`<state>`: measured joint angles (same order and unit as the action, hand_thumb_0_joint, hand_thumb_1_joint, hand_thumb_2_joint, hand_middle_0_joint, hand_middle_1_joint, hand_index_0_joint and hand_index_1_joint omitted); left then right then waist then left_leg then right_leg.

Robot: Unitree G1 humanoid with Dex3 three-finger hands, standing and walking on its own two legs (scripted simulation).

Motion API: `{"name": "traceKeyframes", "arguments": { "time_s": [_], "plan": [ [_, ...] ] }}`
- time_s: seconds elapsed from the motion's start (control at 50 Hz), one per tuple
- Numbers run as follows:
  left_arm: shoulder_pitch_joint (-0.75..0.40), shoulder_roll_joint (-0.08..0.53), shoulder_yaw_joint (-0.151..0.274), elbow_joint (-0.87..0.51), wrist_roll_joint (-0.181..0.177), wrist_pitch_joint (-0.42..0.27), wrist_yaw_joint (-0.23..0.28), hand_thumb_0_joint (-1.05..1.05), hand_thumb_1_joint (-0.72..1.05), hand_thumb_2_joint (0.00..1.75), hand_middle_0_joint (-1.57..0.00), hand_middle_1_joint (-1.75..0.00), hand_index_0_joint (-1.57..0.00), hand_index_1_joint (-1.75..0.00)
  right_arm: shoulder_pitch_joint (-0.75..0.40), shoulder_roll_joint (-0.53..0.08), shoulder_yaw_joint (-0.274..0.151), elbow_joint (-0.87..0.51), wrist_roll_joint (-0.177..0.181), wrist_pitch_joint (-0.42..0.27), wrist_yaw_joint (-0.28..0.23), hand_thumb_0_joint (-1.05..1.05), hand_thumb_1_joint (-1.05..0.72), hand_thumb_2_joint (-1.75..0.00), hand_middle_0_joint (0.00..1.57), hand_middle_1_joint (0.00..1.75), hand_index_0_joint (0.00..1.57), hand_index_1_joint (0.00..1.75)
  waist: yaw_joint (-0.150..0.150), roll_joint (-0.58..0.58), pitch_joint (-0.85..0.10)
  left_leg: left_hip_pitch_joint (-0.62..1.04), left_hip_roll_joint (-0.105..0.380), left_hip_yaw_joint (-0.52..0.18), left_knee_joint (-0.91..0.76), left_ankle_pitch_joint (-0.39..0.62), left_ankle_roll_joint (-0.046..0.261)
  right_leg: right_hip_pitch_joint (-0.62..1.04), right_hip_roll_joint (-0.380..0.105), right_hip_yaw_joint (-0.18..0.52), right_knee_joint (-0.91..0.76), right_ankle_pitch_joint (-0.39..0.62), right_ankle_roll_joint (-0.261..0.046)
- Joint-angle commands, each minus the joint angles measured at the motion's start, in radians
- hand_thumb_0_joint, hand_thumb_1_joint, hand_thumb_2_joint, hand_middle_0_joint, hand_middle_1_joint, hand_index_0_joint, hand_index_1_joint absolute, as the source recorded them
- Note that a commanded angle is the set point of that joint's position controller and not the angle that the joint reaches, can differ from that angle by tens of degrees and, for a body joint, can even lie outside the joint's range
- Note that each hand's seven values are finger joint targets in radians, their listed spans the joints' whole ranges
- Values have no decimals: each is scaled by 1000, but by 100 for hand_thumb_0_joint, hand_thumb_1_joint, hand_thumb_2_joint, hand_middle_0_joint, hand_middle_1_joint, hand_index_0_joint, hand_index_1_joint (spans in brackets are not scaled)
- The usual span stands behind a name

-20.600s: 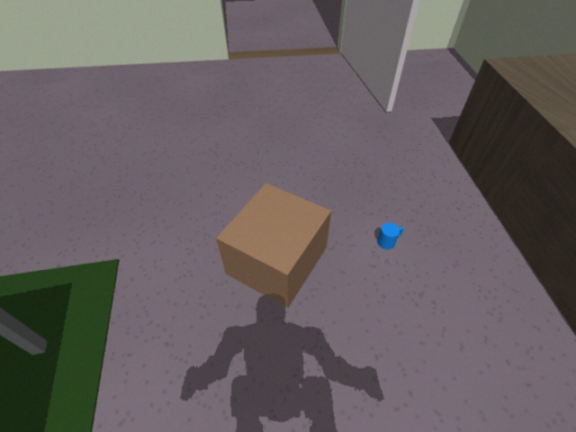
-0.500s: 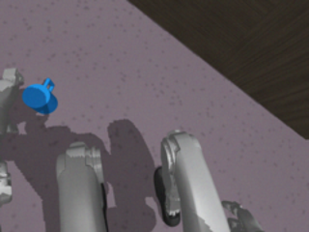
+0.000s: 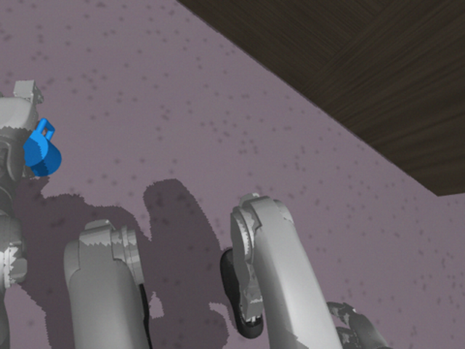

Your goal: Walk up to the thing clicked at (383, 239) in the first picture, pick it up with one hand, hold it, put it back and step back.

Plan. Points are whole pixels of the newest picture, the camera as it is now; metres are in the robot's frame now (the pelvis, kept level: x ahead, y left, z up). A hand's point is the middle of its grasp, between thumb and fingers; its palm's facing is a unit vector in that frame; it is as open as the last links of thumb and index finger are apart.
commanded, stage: approach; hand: left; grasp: from above
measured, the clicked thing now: (37, 146) +0.50 +0.30 -0.29
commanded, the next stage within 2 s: rest palm in 0.40 s
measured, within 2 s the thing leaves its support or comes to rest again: neither
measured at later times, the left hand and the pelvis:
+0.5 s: hand (6, 161) +0.44 +0.32 -0.19, palm faces -0.49 -0.08 -0.87, open 14.0 cm; pelvis +0.00 +0.00 +0.00, yaw +0 degrees
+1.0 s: hand (28, 152) +0.46 +0.30 -0.22, palm faces -0.48 -0.09 -0.87, open 14.1 cm; pelvis +0.00 +0.00 -0.01, yaw -2 degrees
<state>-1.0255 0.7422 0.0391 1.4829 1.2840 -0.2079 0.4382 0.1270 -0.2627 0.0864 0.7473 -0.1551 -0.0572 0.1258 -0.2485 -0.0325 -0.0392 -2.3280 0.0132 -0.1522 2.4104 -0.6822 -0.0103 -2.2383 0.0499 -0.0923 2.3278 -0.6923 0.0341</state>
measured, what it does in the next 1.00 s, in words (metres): stands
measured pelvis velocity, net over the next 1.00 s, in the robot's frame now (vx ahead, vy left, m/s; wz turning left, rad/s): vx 0.00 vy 0.00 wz -0.03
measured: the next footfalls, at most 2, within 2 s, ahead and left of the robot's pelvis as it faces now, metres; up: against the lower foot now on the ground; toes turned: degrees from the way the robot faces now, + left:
none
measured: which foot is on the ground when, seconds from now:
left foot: down 0.00-1.00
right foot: down 0.00-1.00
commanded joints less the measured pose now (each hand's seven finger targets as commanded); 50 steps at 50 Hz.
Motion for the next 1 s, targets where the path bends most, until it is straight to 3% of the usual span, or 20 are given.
{"name": "traceKeyframes", "arguments": {
  "time_s": [0.0, 0.06, 0.12, 0.16, 0.24, 0.3, 0.36, 0.4, 0.48, 0.56, 0.6, 0.64, 0.7, 0.72, 0.74, 0.8, 0.94, 0.98],
  "plan": [
    [-387, 279, 63, -97, -4, 67, 58, 0, -55, 100, -6, -106, -7, -106, 228, -266, -58, -7, 4, 3, -10, 0, -91, -90, 20, 30, 20, 30, -23, 389, -689, 563, -5, 96, -247, 192, 33, 290, 20, -81, -226, 261, -73],
    [-350, 305, 78, -57, -16, 110, 43, 0, -56, 100, -6, -105, -7, -105, 224, -270, -48, -23, 13, 7, -10, 0, -91, -90, 20, 30, 20, 30, -16, 361, -695, 524, -5, 105, -241, 200, 42, 326, 20, -75, -229, 273, -69],
    [-293, 304, 68, -33, -52, 139, 2, 0, -56, 99, -6, -105, -7, -105, 221, -267, -40, -41, 26, 13, -9, 0, -91, -90, 20, 30, 20, 30, -16, 301, -668, 471, -7, 108, -235, 193, 53, 375, 25, -67, -241, 272, -65],
    [-246, 324, 71, -34, -82, 145, -33, 0, -55, 98, -6, -106, -7, -105, 213, -263, -35, -49, 36, 19, -9, 0, -91, -90, 20, 30, 20, 30, -1, 281, -665, 432, -7, 109, -232, 188, 57, 410, 28, -60, -240, 265, -62],
    [-165, 333, 71, -75, -120, 111, -104, 0, -54, 96, -6, -108, -8, -106, 210, -257, -39, -63, 44, 28, -8, 0, -91, -90, 20, 30, 20, 30, 3, 223, -612, 377, -9, 104, -228, 158, 63, 438, 27, -51, -252, 230, -56],
    [-181, 330, 83, -166, -138, 44, -129, 0, -52, 94, -6, -109, -8, -106, 226, -262, -43, -60, 36, 30, -4, 0, -90, -90, 20, 30, 20, 30, -9, 234, -622, 395, -8, 94, -216, 157, 54, 429, 25, -61, -245, 221, -57],
    [-244, 313, 75, -274, -121, -33, -114, 0, -52, 96, -6, -108, -9, -106, 250, -266, -52, -42, 27, 31, -1, 0, -90, -90, 20, 30, 20, 30, -25, 267, -666, 435, -6, 87, -194, 168, 46, 426, 30, -65, -243, 237, -55],
    [-269, 290, 71, -338, -113, -69, -82, 0, -52, 96, -7, -108, -9, -105, 250, -264, -66, -32, 24, 25, -2, 0, -90, -90, 20, 30, 20, 30, -12, 344, -698, 510, -6, 87, -201, 171, 33, 375, 26, -70, -234, 231, -63],
    [-360, 276, 57, -384, -70, -74, -11, 0, -53, 103, -7, -108, -8, -107, 251, -269, -83, -12, 14, 20, -8, 0, -90, -90, 20, 30, 20, 30, -30, 411, -723, 596, -3, 82, -217, 178, 22, 297, 24, -85, -221, 234, -72],
    [-382, 229, 24, -166, -29, -14, 30, 0, -54, 100, -6, -101, -6, -101, 254, -274, -70, 9, 2, 9, -6, 0, -90, -90, 20, 30, 20, 30, -67, 373, -618, 559, -1, 73, -227, 149, 25, 223, 22, -102, -221, 213, -73],
    [-349, 244, 24, -55, -13, 16, 40, 0, -54, 101, -7, -100, -6, -101, 245, -281, -55, 7, -2, 6, -8, 0, -90, -90, 20, 30, 20, 30, -61, 352, -572, 522, -4, 72, -230, 137, 28, 216, 19, -107, -216, 203, -72],
    [-311, 244, 18, 4, -16, 39, 35, 0, -54, 101, -7, -102, -6, -102, 232, -280, -40, 2, -2, 3, -4, 0, -90, -90, 20, 30, 20, 30, -44, 344, -558, 505, -7, 76, -232, 154, 29, 239, 20, -105, -210, 219, -74],
    [-307, 272, 33, 27, -24, 60, 24, 0, -52, 98, -6, -102, -7, -102, 230, -288, -26, -23, -4, 2, -1, 0, -89, -90, 20, 30, 20, 30, -58, 338, -606, 520, -8, 70, -223, 214, 31, 301, 20, -107, -196, 277, -67],
    [-302, 283, 34, 29, -32, 63, 21, 0, -51, 97, -6, -103, -7, -101, 211, -288, -23, -30, -2, 2, -2, 0, -89, -90, 20, 30, 20, 30, -49, 341, -609, 518, -5, 71, -218, 220, 33, 297, 22, -105, -192, 284, -67],
    [-310, 284, 34, 31, -31, 64, 16, 0, -51, 96, -6, -102, -7, -101, 218, -289, -16, -38, -3, -1, 1, 0, -89, -90, 20, 30, 20, 30, -72, 326, -595, 502, -5, 71, -206, 219, 38, 311, 22, -105, -196, 288, -63],
    [-325, 339, 57, -5, -43, 47, 22, 0, -52, 97, -7, -102, -7, -101, 200, -291, -2, -52, -3, -1, -1, 0, -89, -90, 20, 30, 20, 30, -60, 340, -629, 487, -3, 73, -204, 200, 39, 342, 31, -101, -199, 275, -63],
    [-331, 402, 91, -31, -41, -6, 57, 0, -53, 98, -7, -101, -7, -100, 214, -302, 23, -52, -22, -22, -1, 0, -89, -90, 20, 30, 20, 30, -82, 355, -594, 460, 6, 67, -172, 165, 39, 345, 36, -108, -196, 244, -60],
    [-307, 380, 72, -8, -33, -12, 64, 0, -54, 98, -6, -100, -6, -100, 211, -300, 26, -48, -27, -34, 5, 0, -89, -90, 20, 30, 20, 30, -93, 381, -579, 491, 9, 60, -168, 172, 33, 326, 39, -113, -183, 248, -64]
  ]
}}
